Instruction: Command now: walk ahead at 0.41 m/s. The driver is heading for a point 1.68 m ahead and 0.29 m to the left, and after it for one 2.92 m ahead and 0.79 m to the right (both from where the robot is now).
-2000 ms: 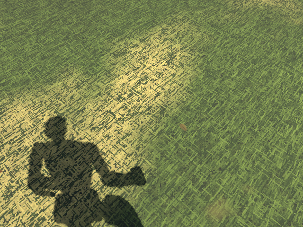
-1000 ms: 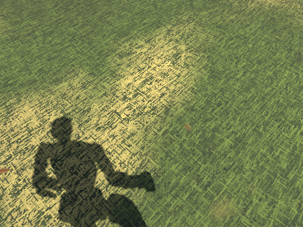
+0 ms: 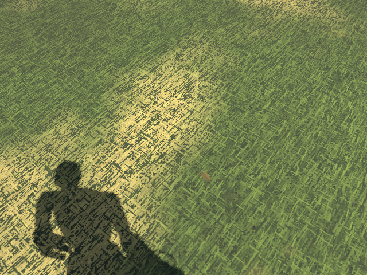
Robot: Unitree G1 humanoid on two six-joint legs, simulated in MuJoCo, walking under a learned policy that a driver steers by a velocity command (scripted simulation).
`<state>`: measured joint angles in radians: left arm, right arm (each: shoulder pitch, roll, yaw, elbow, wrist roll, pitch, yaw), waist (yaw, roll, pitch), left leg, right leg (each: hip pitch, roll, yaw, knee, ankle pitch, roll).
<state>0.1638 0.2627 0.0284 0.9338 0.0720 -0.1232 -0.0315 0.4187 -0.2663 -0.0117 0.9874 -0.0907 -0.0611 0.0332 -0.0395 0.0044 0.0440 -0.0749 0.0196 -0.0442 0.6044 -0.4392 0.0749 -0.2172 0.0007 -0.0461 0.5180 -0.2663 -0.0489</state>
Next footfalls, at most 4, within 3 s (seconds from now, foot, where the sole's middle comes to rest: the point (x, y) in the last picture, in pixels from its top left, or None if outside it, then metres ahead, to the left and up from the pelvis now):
0.52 left None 0.47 0.11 -0.87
0.92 right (196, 225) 0.76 -0.04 -0.87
1.50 left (124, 188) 0.96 0.28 -0.87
2.04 right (155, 130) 1.33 0.14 -0.87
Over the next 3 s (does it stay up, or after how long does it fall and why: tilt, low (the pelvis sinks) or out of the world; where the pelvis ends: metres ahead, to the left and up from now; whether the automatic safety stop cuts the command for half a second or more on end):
stays up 1.68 0.26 -0.10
